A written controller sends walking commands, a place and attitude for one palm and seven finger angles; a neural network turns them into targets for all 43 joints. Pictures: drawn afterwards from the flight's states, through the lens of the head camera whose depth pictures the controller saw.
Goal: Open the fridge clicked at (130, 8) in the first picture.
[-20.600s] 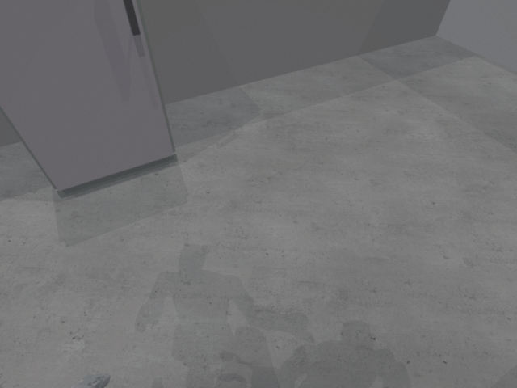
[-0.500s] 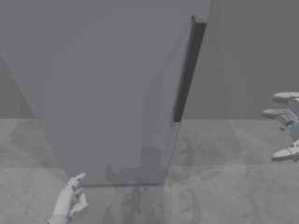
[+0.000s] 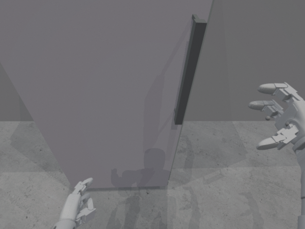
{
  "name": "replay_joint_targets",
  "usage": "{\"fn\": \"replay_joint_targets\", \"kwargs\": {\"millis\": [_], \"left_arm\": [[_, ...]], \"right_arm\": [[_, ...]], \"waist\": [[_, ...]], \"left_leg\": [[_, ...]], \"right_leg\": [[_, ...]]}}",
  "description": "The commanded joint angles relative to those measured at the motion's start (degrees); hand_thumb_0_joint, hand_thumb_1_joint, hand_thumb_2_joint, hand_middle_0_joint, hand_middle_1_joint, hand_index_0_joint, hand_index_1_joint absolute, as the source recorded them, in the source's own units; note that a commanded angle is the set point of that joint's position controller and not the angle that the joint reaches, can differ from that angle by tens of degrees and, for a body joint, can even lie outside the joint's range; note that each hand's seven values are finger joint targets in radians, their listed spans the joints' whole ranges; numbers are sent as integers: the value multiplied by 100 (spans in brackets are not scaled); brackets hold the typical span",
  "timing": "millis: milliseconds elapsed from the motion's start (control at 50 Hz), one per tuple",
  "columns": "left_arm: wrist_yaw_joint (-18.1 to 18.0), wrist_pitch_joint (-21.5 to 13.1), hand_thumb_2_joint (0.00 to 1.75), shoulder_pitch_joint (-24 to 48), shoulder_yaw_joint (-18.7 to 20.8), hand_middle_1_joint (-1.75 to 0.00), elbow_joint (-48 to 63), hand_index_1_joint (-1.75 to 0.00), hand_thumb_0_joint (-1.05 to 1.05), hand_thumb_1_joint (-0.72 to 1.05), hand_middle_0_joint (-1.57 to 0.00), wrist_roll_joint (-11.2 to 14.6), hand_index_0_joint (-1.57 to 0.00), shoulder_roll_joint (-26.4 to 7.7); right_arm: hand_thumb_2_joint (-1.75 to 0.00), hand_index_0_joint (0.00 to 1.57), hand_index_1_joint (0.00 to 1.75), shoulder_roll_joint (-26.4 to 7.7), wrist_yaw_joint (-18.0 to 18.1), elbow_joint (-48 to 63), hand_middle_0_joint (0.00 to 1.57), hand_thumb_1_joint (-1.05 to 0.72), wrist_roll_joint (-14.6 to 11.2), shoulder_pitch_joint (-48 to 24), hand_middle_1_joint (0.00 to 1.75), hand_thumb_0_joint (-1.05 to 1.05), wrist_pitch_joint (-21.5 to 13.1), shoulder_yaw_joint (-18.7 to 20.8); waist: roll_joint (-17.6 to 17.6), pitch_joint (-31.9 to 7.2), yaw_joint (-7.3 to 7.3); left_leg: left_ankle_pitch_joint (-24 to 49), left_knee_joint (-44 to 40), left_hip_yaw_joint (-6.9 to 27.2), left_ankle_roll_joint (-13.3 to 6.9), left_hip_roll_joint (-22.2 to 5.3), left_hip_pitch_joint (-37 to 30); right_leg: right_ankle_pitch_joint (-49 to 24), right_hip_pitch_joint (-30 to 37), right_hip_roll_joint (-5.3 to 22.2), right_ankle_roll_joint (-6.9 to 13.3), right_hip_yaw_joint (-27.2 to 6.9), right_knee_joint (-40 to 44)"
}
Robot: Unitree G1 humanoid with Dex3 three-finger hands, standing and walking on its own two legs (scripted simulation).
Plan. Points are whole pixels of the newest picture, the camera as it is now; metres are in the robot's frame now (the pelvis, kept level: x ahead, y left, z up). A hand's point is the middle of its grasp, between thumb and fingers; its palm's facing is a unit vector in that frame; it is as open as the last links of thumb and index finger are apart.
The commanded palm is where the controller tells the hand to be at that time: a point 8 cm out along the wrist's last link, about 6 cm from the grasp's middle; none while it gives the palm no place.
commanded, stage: move the hooked fingers beside the handle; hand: right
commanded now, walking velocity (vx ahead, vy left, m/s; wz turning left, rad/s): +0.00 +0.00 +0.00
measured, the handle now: (185, 77) +0.51 -0.09 +0.16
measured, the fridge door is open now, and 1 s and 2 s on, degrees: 0 0 0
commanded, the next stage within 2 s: none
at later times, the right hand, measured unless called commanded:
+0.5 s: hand (239, 104) +0.36 -0.20 +0.19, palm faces -0.04 +1.00 -0.02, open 14.0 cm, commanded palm +0.35 -0.25 +0.19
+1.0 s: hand (216, 88) +0.43 -0.16 +0.19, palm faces -0.05 +1.00 +0.00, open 14.0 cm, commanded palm +0.41 -0.21 +0.19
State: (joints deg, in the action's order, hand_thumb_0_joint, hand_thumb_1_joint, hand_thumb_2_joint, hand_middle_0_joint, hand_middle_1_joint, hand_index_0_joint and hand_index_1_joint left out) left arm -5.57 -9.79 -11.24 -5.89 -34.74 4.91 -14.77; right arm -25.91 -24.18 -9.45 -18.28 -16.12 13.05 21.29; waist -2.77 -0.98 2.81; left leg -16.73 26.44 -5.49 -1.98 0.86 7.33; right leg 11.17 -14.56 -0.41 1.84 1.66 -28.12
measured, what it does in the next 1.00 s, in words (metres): stands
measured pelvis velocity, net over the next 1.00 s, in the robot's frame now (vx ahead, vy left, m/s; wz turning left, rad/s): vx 0.01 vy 0.01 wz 0.03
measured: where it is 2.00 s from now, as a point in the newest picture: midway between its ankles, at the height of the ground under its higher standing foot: outside the picture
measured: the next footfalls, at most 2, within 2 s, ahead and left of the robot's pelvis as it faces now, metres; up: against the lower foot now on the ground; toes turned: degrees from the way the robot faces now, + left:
none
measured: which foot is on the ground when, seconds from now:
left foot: down 0.00-1.00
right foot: down 0.00-1.00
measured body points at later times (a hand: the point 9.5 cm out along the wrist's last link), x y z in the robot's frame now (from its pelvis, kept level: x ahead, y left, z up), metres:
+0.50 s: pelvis +0.00 +0.01 +0.00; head -0.02 +0.02 +0.45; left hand +0.17 +0.24 -0.08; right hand +0.36 -0.25 +0.20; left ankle -0.02 +0.09 -0.74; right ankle +0.05 -0.10 -0.74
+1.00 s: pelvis +0.01 +0.01 +0.00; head +0.01 +0.03 +0.45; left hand +0.13 +0.27 -0.10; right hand +0.42 -0.21 +0.19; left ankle -0.02 +0.09 -0.74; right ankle +0.05 -0.10 -0.74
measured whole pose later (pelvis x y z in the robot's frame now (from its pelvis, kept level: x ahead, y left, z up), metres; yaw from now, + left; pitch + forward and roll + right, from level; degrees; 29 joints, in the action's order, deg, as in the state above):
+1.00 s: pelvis +0.01 +0.01 +0.00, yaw +2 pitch +1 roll +0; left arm -5.3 -4.7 -15.8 -3.0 -38.1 4.6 -16.0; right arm -21.5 -13.5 -32.7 -12.8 -36.2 8.7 14.8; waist -2.0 -2.1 -1.3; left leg -17.7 27.7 -4.2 -2.9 1.8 11.2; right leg 12.1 -17.4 0.7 0.9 2.7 -28.4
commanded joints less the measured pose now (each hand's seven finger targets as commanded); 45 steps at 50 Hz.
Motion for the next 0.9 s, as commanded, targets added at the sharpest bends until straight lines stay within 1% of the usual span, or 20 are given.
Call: {"fn": "replay_joint_targets", "kwargs": {"millis": [0,60,100,160,200,240,280,320,360,400,460,480,520,560,600,640,680,760,840,880], "left_arm": [[2,-310,90,795,324,-30,972,-30,0,90,-20,20,-20,-694],[-7,-258,90,787,330,-30,967,-30,0,90,-20,20,-20,-694],[-17,-207,90,751,349,-30,899,-30,0,90,-20,20,-20,-734],[-45,-186,90,777,345,-30,908,-30,0,90,-20,18,-20,-703],[-60,-175,90,770,353,-30,874,-30,0,90,-20,12,-20,-715],[-65,-183,90,741,354,-30,847,-30,0,90,-20,9,-20,-699],[-53,-164,90,703,370,-30,819,-30,0,90,-20,4,-20,-734],[-51,-140,90,716,361,-30,794,-30,0,90,-20,29,-20,-712],[-70,-111,90,671,369,-30,740,-30,0,90,-20,33,-20,-733],[-73,-92,90,636,393,-30,722,-30,0,90,-20,20,-20,-765],[-90,-37,90,593,387,-30,688,-30,0,90,-20,18,-20,-749],[-84,-31,90,551,415,-30,661,-30,0,90,-20,1,-20,-762],[-93,-14,90,518,405,-30,637,-30,0,90,-20,2,-20,-760],[-87,4,90,434,419,-30,620,-30,0,90,-20,-16,-20,-779],[-72,23,90,429,422,-30,634,-30,0,90,-20,0,-20,-766],[-73,38,90,357,443,-30,607,-30,0,90,-20,22,-20,-773],[-54,37,90,268,482,-30,601,-30,0,90,-20,17,-20,-800],[-25,89,90,153,516,-30,588,-30,0,90,-20,9,-20,-827],[5,125,90,84,545,-30,581,-30,0,90,-20,7,-20,-819],[-2,159,90,29,555,-30,538,-30,0,90,-20,0,-20,-841]], "right_arm": [[-30,30,120,-1384,186,1171,30,50,-50,-1985,120,0,-288,459],[-30,30,120,-1262,289,1122,30,50,7,-2160,120,0,-223,349],[-30,30,120,-1363,363,873,30,50,29,-2228,120,0,-183,406],[-30,30,120,-1218,446,977,30,50,99,-2661,120,0,-231,207],[-30,30,120,-1201,511,966,30,50,122,-2864,120,0,-295,149],[-30,30,120,-1011,526,923,30,50,126,-3016,120,0,-357,-18],[-30,30,120,-1221,569,746,30,50,143,-2742,120,0,-385,185],[-30,30,120,-914,580,661,30,50,168,-2997,120,0,-343,-130],[-30,30,120,-823,627,336,30,50,197,-3174,120,0,-286,-251],[-30,30,120,-966,712,238,30,50,221,-3276,120,0,-285,-150],[-30,30,120,-948,823,152,30,50,297,-3737,120,0,-352,-238],[-30,30,120,-1049,860,22,30,50,300,-3681,120,0,-391,-144],[-30,30,120,-1087,890,-78,30,50,314,-4035,120,0,-478,-161],[-30,30,120,-1314,906,-348,30,50,345,-3951,120,0,-570,77],[-30,30,120,-1228,888,-474,30,50,355,-3964,120,0,-626,-26],[-30,30,120,-904,846,-660,30,50,366,-4217,120,0,-637,-352],[-30,30,120,-895,841,-784,30,50,353,-4136,120,0,-665,-345],[-30,30,120,-1077,885,-840,30,50,398,-4308,120,0,-706,-191],[-30,30,120,-858,989,-740,30,50,428,-4488,120,0,-801,-353],[-30,30,120,-834,1055,-957,30,50,433,-4577,120,0,-813,-395]], "waist": [[-187,-1203,1],[-180,-1169,-27],[215,-1089,-66],[-252,-1183,-113],[-77,-1262,-149],[-216,-1279,-180],[-8,-1350,-99],[-115,-1170,-186],[19,-956,-243],[202,-1094,-226],[-43,-1214,-281],[279,-1274,-269],[44,-1372,-310],[114,-1463,-247],[81,-1469,-249],[34,-1350,-369],[289,-1405,-355],[141,-1590,-335],[66,-1710,-377],[283,-1581,-430]], "left_leg": [[1215,-455,326,25,-34,551],[1102,-462,297,18,-13,611],[1047,-504,315,56,-26,603],[915,-522,339,27,-25,690],[958,-539,363,40,-41,618],[1022,-531,360,28,-33,659],[1155,-519,367,31,-39,507],[1132,-513,359,41,-48,649],[866,-573,364,53,-32,825],[884,-575,400,65,-55,742],[926,-562,426,49,-63,724],[1006,-561,428,73,-53,688],[1085,-548,490,74,-83,638],[1205,-502,480,63,-75,507],[1461,-456,523,87,-111,443],[1458,-460,503,94,-83,641],[1614,-434,486,108,-67,625],[1783,-346,516,109,-84,575],[1972,-276,496,97,-59,603],[1858,-319,499,121,-41,672]], "right_leg": [[-702,1206,21,36,-500,384],[-634,1234,16,27,-526,427],[-548,1070,30,56,-496,419],[-479,1264,16,41,-500,436],[-515,1258,20,62,-475,419],[-562,1358,13,59,-476,414],[-684,1273,25,64,-434,386],[-600,1225,14,61,-436,413],[-348,1142,20,67,-462,447],[-362,1092,17,94,-446,424],[-428,1163,1,85,-430,396],[-499,1125,29,105,-404,348],[-517,1129,-1,108,-385,333],[-608,1074,0,100,-380,329],[-731,1007,-10,120,-317,270],[-692,1044,-3,123,-298,239],[-814,1007,6,150,-291,181],[-887,996,-11,137,-287,150],[-1098,1123,2,144,-265,91],[-1007,1023,13,169,-237,78]]}}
